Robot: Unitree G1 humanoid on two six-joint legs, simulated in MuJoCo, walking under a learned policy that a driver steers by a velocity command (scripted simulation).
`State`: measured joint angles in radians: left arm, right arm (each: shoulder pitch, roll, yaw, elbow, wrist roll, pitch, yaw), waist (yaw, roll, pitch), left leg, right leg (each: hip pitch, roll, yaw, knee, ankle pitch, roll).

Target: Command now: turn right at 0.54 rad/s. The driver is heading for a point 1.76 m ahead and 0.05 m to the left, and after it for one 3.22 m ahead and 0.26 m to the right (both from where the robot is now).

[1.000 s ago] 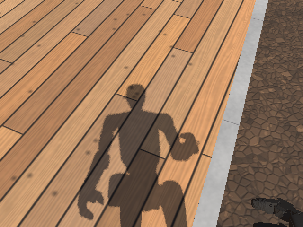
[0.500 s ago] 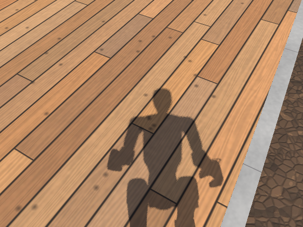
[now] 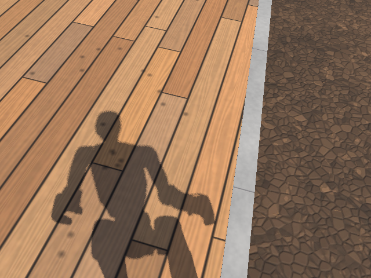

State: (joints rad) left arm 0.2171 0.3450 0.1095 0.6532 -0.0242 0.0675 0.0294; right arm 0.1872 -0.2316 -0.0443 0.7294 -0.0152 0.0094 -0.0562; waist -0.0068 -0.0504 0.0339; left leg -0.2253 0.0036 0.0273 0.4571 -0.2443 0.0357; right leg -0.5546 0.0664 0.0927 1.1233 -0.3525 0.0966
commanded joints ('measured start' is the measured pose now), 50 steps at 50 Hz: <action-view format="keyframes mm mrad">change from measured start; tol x32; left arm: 1 -87 37 -2 -110 -5 -10 -5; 50 -234 32 -10 -50 28 -171 -57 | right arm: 1 7 -162 -39 -62 0 -1 -12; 50 152 -202 -47 -1 29 -83 34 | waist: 1 -40 196 -40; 11 1 184 -81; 14 77 -246 -136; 50 -39 124 19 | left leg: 1 197 231 -166 -125 294 196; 11 76 262 -63 36 302 156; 16 -400 68 -80 696 -314 -46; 34 -292 95 -13 398 -172 -82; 40 178 -13 108 4 -43 39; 42 453 304 -591 -180 -180 285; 44 327 347 -644 -303 -405 332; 50 243 198 -344 -297 73 208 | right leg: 1 -126 -36 -41 -88 24 37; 12 391 -20 -166 -772 205 -123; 14 603 -395 376 -792 445 -356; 38 418 -353 -55 -905 32 -283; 42 -246 -20 -195 -159 -214 -85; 50 -207 -105 -67 -265 217 -62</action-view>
